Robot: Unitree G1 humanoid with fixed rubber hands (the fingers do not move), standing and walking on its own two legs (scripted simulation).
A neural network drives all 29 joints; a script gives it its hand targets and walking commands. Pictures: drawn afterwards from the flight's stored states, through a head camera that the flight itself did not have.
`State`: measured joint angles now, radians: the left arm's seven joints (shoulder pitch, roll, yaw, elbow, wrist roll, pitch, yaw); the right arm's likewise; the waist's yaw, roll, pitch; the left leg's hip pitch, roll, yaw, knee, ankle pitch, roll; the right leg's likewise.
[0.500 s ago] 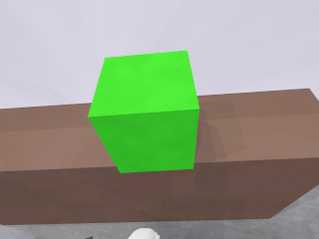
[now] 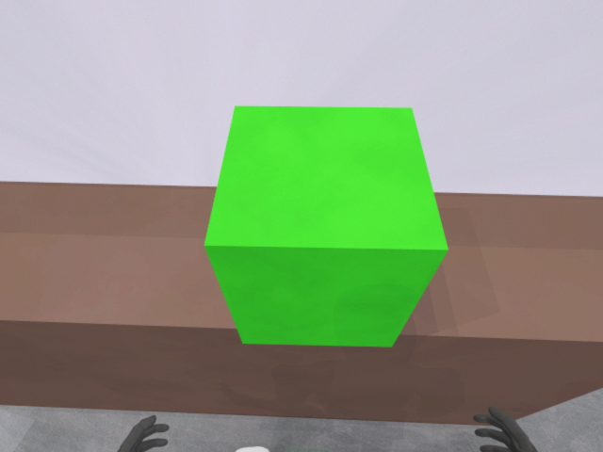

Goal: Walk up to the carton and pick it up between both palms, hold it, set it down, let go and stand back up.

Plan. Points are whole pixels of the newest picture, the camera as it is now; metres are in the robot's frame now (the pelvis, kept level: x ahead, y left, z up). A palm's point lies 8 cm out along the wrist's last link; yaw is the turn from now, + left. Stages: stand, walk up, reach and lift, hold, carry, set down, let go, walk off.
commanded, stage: walk up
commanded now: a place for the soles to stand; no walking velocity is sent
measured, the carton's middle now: (319, 236) +0.37 +0.02 +0.07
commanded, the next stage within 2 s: none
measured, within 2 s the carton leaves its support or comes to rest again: neither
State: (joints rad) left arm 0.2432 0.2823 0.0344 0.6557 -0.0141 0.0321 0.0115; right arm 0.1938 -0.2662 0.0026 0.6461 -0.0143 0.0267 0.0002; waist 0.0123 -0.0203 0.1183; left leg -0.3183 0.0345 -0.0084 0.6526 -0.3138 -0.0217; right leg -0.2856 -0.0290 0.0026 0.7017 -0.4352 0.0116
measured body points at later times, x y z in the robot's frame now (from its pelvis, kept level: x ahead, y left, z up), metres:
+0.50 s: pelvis -0.04 +0.00 +0.01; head -0.02 +0.00 +0.45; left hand +0.10 +0.26 -0.10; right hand +0.05 -0.28 -0.10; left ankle +0.02 +0.14 -0.72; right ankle -0.01 -0.14 -0.72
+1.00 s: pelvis -0.03 +0.01 +0.00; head +0.00 +0.01 +0.45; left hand +0.11 +0.26 -0.11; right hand +0.05 -0.28 -0.10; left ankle +0.02 +0.14 -0.72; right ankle -0.01 -0.14 -0.72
